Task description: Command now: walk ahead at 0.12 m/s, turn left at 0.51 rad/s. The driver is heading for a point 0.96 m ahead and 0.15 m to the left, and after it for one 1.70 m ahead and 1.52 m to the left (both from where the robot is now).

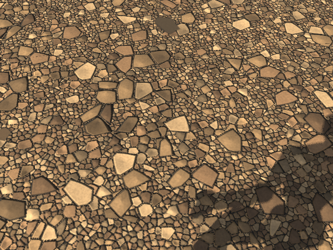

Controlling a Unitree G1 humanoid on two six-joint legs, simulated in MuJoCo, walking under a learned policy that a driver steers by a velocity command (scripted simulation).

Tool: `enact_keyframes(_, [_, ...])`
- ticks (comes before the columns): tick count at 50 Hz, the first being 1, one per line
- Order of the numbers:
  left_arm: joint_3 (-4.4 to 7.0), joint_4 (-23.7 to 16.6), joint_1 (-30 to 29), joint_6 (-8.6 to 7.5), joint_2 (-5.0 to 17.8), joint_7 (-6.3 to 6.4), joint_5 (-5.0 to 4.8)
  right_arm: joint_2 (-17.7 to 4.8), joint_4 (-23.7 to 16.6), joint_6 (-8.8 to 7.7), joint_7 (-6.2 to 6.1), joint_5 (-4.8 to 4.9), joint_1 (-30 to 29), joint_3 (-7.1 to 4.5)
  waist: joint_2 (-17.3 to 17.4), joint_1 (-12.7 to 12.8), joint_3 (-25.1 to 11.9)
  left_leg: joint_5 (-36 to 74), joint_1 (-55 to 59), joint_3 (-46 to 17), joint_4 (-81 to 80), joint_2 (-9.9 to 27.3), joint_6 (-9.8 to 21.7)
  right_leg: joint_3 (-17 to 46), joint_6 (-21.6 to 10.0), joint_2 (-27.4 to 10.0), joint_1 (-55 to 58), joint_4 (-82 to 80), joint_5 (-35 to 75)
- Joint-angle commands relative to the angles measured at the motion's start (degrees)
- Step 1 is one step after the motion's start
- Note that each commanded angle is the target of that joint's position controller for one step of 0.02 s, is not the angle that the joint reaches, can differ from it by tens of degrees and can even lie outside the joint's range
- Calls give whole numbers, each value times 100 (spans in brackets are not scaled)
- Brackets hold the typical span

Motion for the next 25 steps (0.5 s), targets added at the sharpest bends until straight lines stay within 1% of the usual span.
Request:
enact_keyframes(1, [136, -444, 190, -5, 710, 6, -48, -843, -432, 45, -94, 132, 474, -272, -27, -221, -1590, 1420, 2876, -2572, -1268, 1693, 1214, 677, 24, -172, -2126, 1318, 337])
enact_keyframes(2, [159, -471, 74, 70, 735, 82, 5, -741, -475, 95, -137, 152, 286, -231, 51, -117, -1229, 987, 2175, -2341, -1424, 1516, 1066, 677, 46, -296, -1939, 895, 614])
enact_keyframes(3, [177, -495, 107, 138, 735, 103, 16, -756, -515, 126, -169, 80, 198, -231, 282, 16, -1106, 762, 1657, -2231, -1567, 1326, 982, 672, 57, -303, -1565, 644, 807])
enact_keyframes(4, [170, -478, 182, 165, 667, 121, 38, -799, -550, 142, -191, 14, 129, -251, 439, 66, -1076, 837, 1403, -2136, -1621, 1206, 965, 613, 97, -224, -1371, 462, 930])
enact_keyframes(5, [151, -446, 249, 164, 582, 139, 50, -839, -557, 148, -226, -14, 133, -271, 502, 85, -1119, 1035, 1316, -2031, -1609, 1144, 970, 590, 141, -184, -1279, 226, 990])
enact_keyframes(7, [125, -442, 176, 157, 501, 179, 60, -916, -542, 165, -309, 14, 236, -309, 478, 29, -1240, 1184, 1396, -2023, -1526, 1106, 977, 632, 243, -128, -1307, -230, 1112])
enact_keyframes(9, [115, -462, 33, 171, 473, 196, 47, -959, -561, 225, -387, 60, 250, -330, 486, -33, -1322, 607, 1458, -2135, -1491, 1049, 903, 717, 318, -109, -1325, -596, 1338])
enact_keyframes(11, [114, -496, -121, 178, 458, 186, 20, -954, -605, 291, -432, 75, 186, -334, 585, -83, -1236, -244, 1362, -2272, -1532, 936, 794, 766, 342, -71, -1262, -977, 1523])
enact_keyframes(13, [117, -531, -241, 150, 455, 159, 1, -952, -631, 343, -445, 65, 172, -341, 722, -143, -1123, -723, 1285, -2439, -1553, 879, 743, 787, 332, -24, -1120, -1366, 1558])
enact_keyframes(15, [123, -555, -307, 89, 465, 123, -19, -943, -641, 383, -434, 55, 214, -350, 818, -209, -1087, -714, 1354, -2640, -1482, 887, 730, 799, 286, 31, -926, -1760, 1471])
enact_keyframes(17, [144, -565, -307, 21, 498, 75, -51, -926, -651, 416, -413, 68, 257, -353, 889, -240, -1091, -409, 1547, -2886, -1341, 913, 709, 793, 203, 102, -714, -2226, 1346])
enact_keyframes(18, [159, -555, -253, -9, 513, 48, -68, -916, -661, 434, -406, 88, 250, -352, 918, -212, -1086, -207, 1628, -3000, -1254, 905, 682, 771, 144, 133, -559, -2561, 1361])
enact_keyframes(19, [180, -512, -116, -36, 515, 19, -79, -899, -678, 456, -407, 124, 184, -347, 914, -105, -1074, -47, 1625, -3043, -1125, 831, 609, 714, 65, 154, -267, -3103, 1587])
enact_keyframes(20, [216, -441, 83, -56, 549, -2, -73, -860, -693, 481, -416, 176, 125, -334, 864, 38, -1050, -62, 1482, -2982, -943, 667, 458, 647, -32, 91, 209, -3851, 2109])
enact_keyframes(21, [301, -408, 310, -52, 839, 8, -8, -679, -704, 485, -419, 184, 270, -277, 400, 36, -1229, -1240, 933, -2655, -465, 346, 184, 1146, -309, -625, 970, -4245, 2161])
enact_keyframes(22, [405, -422, 243, 27, 1335, 38, 131, -474, -833, 457, -392, 180, 362, -227, -1183, -183, -959, -2661, -426, -1383, 666, -560, -183, 2487, -1061, -1731, 1403, -4546, 1871])
enact_keyframes(23, [411, -477, 221, 15, 1229, 11, 259, -828, -896, 362, -373, 121, 241, -327, -1656, -15, -738, -2646, -1030, -954, 1888, -460, -372, 3385, -1590, -2317, 1088, -4888, 1253])
enact_keyframes(24, [328, -599, -14, -9, 944, 46, 198, -1061, -818, 333, -349, 114, 231, -407, -1219, -60, -600, -2096, -1146, -973, 2445, -117, -450, 3053, -1501, -2179, 1002, -4891, 629])
enact_keyframes(25, [287, -627, -154, -15, 782, 93, 71, -1031, -699, 348, -330, 108, 324, -422, -1045, -103, -496, -1717, -1228, -839, 2658, -50, -547, 2586, -1232, -1829, 1038, -4899, 424])
Velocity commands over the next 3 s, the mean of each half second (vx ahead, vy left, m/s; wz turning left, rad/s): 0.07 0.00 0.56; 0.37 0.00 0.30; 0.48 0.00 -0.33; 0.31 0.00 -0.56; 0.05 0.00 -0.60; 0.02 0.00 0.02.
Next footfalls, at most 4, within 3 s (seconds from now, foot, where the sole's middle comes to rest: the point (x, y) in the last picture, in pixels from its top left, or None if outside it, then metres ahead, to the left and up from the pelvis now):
0.42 right None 0.17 -0.15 -0.76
0.86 left None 0.17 0.16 -0.76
1.34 right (149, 206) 0.58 0.09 -0.76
1.80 left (97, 157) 0.80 0.33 -0.76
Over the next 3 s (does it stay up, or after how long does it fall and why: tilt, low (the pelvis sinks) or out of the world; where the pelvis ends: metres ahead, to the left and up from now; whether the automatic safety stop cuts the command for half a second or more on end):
stays up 0.73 0.20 0.01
